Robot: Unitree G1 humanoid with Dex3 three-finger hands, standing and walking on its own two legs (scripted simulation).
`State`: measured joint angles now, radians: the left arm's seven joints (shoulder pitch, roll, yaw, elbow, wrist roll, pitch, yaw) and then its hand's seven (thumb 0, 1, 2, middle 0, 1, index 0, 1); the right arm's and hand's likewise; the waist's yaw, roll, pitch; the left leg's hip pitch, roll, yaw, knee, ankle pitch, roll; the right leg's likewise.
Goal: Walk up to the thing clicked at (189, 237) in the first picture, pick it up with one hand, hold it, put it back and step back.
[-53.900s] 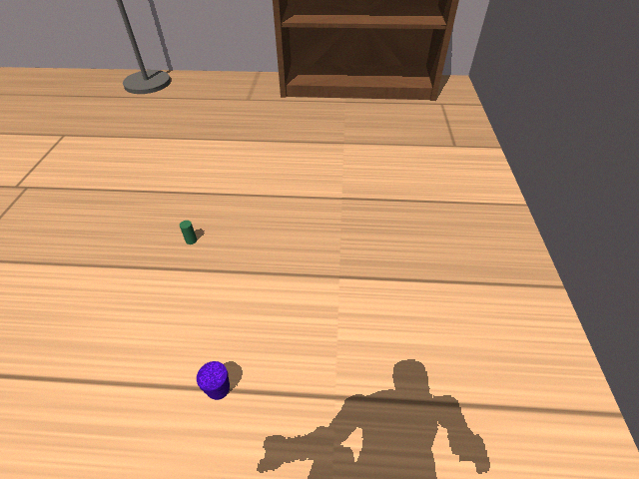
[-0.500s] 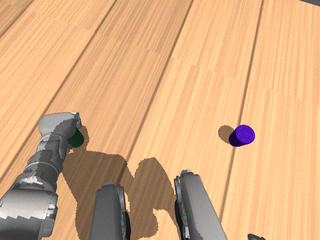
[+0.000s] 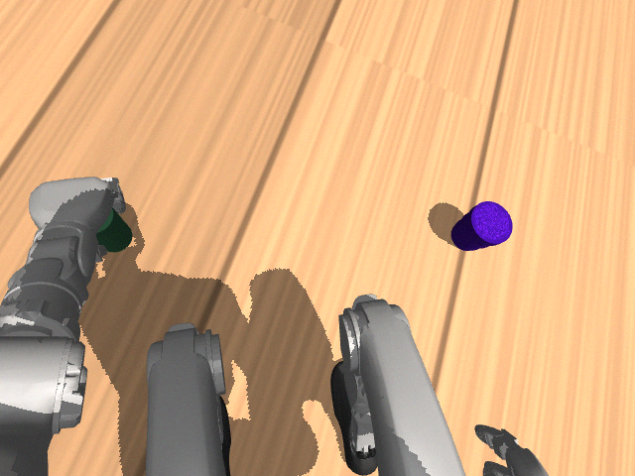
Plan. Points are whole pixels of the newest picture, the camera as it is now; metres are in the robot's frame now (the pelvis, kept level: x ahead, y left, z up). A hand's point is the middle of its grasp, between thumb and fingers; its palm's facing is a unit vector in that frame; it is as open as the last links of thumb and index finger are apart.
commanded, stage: crouch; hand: left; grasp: from above
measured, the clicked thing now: (104, 227) +0.47 +0.24 -0.18
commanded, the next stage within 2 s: lower in 0.62 s
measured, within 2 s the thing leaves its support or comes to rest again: rests again in 1.96 s
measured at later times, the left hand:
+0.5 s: hand (105, 237) +0.47 +0.25 -0.21, palm faces -0.47 -0.03 -0.88, open 8.3 cm
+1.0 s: hand (113, 243) +0.47 +0.26 -0.25, palm faces -0.49 -0.04 -0.87, open 8.4 cm
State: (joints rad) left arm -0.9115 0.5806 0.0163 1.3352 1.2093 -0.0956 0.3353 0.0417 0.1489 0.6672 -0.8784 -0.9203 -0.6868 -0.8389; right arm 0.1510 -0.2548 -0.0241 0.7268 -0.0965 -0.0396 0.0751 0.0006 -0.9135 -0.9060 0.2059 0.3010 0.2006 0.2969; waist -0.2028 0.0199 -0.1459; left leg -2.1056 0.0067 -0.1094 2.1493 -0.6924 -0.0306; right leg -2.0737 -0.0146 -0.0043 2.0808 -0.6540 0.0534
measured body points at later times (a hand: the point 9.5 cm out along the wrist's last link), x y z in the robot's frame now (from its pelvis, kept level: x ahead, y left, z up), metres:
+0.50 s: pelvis -0.01 +0.00 -0.06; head +0.22 +0.04 +0.33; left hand +0.49 +0.25 -0.16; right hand +0.02 -0.28 -0.17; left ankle +0.07 +0.13 -0.38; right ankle +0.10 -0.14 -0.38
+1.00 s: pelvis -0.01 +0.00 -0.08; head +0.24 +0.06 +0.30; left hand +0.49 +0.25 -0.20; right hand +0.02 -0.28 -0.17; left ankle +0.07 +0.13 -0.38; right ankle +0.10 -0.14 -0.38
